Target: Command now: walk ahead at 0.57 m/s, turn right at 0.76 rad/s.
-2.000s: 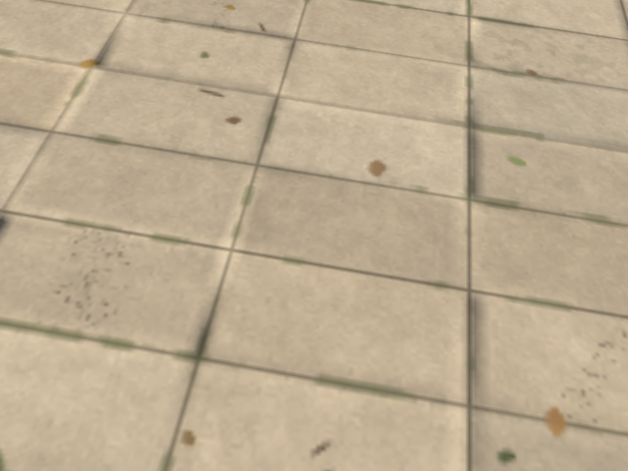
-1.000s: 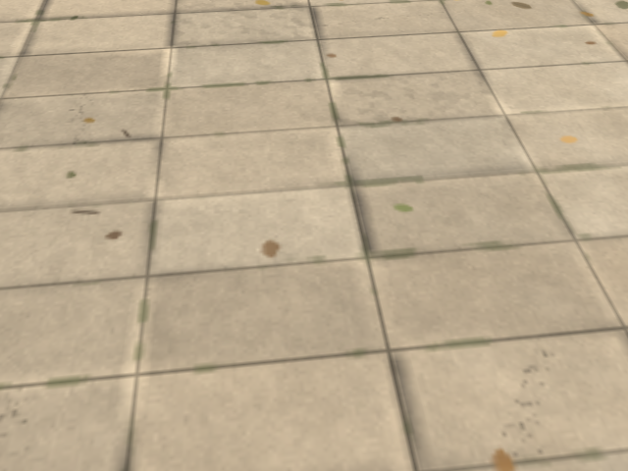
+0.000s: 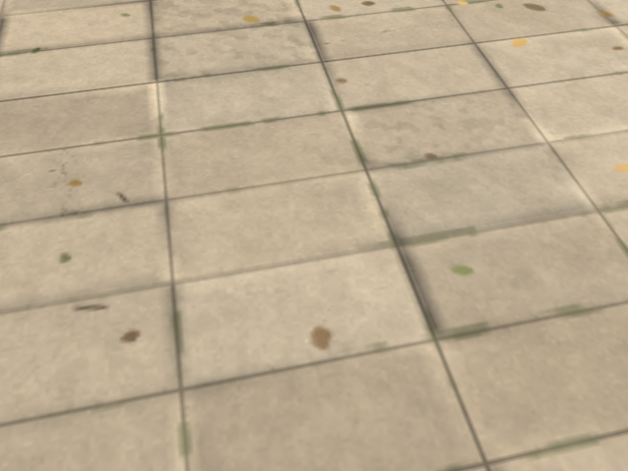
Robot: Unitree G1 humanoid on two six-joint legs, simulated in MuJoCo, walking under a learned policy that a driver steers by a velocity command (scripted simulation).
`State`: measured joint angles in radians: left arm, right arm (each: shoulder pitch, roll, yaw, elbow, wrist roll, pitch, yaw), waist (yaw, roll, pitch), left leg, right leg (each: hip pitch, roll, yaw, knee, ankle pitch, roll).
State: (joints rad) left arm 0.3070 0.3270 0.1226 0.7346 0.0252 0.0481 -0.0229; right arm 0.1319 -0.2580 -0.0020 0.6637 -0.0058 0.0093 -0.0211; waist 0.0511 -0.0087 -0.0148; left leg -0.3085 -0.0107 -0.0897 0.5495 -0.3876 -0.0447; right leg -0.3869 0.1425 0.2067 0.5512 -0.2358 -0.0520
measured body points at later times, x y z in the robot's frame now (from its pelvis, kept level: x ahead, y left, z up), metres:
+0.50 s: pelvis +0.14 -0.03 +0.00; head +0.18 -0.04 +0.45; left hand +0.36 +0.16 -0.09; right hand +0.07 -0.27 -0.14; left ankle +0.06 +0.12 -0.66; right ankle +0.16 -0.12 -0.73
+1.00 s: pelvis +0.16 +0.02 +0.00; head +0.19 +0.05 +0.45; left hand +0.19 +0.31 -0.13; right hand +0.37 -0.21 -0.08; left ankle +0.18 +0.09 -0.73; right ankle +0.18 -0.12 -0.65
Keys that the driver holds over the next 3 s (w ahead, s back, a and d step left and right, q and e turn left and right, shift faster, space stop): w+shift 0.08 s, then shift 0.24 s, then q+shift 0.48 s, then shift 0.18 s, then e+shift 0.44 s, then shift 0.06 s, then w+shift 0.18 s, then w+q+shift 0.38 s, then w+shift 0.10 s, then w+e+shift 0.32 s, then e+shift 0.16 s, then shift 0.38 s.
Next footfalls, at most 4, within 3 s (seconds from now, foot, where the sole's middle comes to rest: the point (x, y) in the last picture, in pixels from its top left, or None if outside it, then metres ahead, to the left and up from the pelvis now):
0.38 right None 0.20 -0.13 -0.77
0.80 left None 0.22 0.10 -0.77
1.32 right None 0.19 -0.09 -0.77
1.96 left None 0.44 0.13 -0.77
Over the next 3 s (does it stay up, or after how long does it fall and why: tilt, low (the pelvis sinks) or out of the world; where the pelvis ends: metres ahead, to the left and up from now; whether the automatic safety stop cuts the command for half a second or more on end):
stays up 1.11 0.18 0.00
